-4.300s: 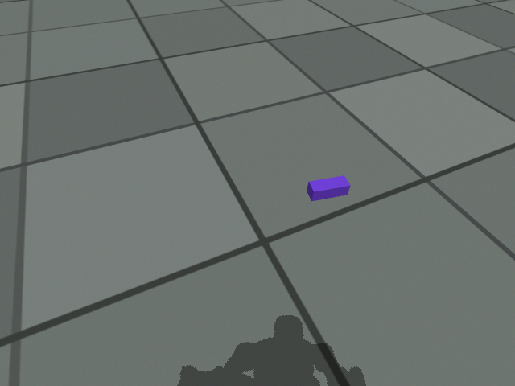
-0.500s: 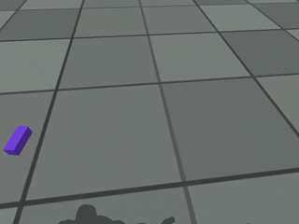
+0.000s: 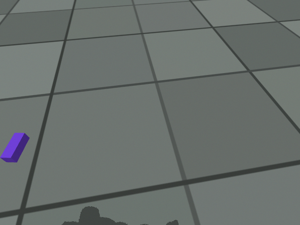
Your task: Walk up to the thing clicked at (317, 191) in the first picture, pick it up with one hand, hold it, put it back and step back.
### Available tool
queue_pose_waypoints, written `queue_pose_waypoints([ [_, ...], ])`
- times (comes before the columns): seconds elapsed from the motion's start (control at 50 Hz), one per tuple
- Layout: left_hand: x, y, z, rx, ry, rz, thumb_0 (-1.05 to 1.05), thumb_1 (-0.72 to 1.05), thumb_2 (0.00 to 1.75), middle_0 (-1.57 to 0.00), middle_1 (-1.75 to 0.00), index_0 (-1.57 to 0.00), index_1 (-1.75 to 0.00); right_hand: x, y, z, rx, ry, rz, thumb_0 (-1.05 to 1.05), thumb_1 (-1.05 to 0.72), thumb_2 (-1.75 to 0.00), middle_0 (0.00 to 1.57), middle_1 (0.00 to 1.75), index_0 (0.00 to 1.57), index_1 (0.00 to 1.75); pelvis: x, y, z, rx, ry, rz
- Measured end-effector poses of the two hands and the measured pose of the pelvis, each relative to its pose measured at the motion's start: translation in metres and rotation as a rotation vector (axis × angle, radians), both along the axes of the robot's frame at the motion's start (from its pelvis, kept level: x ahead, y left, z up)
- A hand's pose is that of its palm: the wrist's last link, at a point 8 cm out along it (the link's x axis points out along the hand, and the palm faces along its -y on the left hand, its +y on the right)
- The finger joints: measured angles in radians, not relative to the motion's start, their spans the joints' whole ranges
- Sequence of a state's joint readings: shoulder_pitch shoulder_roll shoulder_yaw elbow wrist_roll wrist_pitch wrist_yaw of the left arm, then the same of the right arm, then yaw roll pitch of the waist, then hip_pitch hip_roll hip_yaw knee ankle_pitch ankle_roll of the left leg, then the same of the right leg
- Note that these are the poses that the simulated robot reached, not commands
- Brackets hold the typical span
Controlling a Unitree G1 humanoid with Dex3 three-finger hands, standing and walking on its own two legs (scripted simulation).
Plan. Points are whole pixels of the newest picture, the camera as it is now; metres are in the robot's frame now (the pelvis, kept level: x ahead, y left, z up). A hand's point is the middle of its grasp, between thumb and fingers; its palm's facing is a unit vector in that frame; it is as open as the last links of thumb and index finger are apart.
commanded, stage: stand
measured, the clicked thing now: (15, 147) +0.76 +1.00 -0.73
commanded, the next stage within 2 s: none
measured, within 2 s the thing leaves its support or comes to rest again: neither
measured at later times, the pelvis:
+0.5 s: pelvis +0.00 +0.00 +0.01, yaw +3 degrees
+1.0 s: pelvis +0.00 +0.00 +0.01, yaw +4 degrees
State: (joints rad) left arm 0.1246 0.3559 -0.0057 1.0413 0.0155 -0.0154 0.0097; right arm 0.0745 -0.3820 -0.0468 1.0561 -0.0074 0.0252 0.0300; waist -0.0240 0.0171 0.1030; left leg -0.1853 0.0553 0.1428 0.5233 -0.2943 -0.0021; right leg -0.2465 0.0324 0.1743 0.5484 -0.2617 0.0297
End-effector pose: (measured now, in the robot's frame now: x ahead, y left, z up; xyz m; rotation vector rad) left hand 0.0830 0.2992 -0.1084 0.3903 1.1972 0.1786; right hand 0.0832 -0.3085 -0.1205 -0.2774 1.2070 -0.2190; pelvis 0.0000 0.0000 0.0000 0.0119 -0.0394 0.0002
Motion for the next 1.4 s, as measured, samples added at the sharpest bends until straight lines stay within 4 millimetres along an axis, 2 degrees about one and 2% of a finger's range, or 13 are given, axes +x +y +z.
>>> queue_pose_waypoints([
  [0.1,0.012,-0.002,0.003,-0.031,-0.033,0.012,0.0,0.9,0.9,-0.21,-0.3,-0.2,-0.3,-0.01,0.009,0.004,-0.001,0.039,0.01,0.0,-0.9,-0.89,0.2,0.3,0.21,0.3,0.002,0.002,0.006,-0.002,-0.01,0.018],
  [0.22,0.017,-0.005,0.006,-0.05,-0.062,0.02,0.0,0.9,0.9,-0.21,-0.3,-0.2,-0.3,-0.01,0.015,0.01,0.0,0.027,0.019,0.0,-0.9,-0.89,0.2,0.3,0.21,0.3,0.001,0.002,0.01,-0.002,-0.021,0.028],
  [0.32,0.01,-0.006,0.006,-0.053,-0.06,0.03,0.0,0.9,0.9,-0.21,-0.3,-0.2,-0.3,-0.006,0.015,0.013,-0.001,0.006,0.029,0.0,-0.9,-0.89,0.2,0.3,0.21,0.3,-0.002,0.001,0.012,-0.002,-0.022,0.036],
  [0.52,-0.025,-0.003,0.003,-0.043,0.011,0.062,0.0,0.9,0.9,-0.21,-0.3,-0.2,-0.3,-0.005,0.011,0.014,0.0,0.019,0.043,0.0,-0.9,-0.89,0.2,0.3,0.21,0.3,-0.004,-0.001,0.013,-0.007,-0.011,0.048],
  [0.64,-0.037,-0.002,0.0,-0.043,0.041,0.075,0.0,0.9,0.9,-0.21,-0.3,-0.2,-0.3,-0.007,0.011,0.013,-0.003,0.042,0.048,0.0,-0.9,-0.89,0.2,0.3,0.21,0.3,-0.004,0.0,0.013,-0.009,-0.007,0.052],
  [1.04,-0.028,0.001,0.002,-0.049,-0.003,0.073,0.0,0.9,0.9,-0.21,-0.3,-0.2,-0.3,-0.003,0.019,0.014,-0.003,0.031,0.071,0.0,-0.9,-0.89,0.2,0.3,0.21,0.3,-0.004,0.004,0.013,-0.008,-0.013,0.065],
  [1.4,-0.04,0.004,0.001,-0.046,0.032,0.092,0.0,0.9,0.9,-0.21,-0.3,-0.2,-0.3,-0.004,0.019,0.014,-0.008,0.053,0.08,0.0,-0.9,-0.89,0.2,0.3,0.21,0.3,-0.003,0.004,0.013,-0.008,-0.007,0.074],
])
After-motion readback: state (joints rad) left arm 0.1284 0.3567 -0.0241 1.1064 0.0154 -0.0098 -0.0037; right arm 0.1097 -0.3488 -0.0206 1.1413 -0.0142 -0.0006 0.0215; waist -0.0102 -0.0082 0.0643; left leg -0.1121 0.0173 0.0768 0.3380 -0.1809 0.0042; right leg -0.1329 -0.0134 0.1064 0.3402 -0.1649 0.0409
